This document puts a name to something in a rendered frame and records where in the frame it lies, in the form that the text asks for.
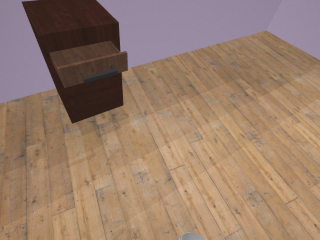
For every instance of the handle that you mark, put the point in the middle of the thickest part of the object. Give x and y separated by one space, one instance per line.
99 75

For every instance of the cabinet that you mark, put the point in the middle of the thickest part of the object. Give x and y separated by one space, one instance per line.
65 24

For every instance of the drawer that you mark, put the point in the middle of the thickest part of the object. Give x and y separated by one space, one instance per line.
88 59

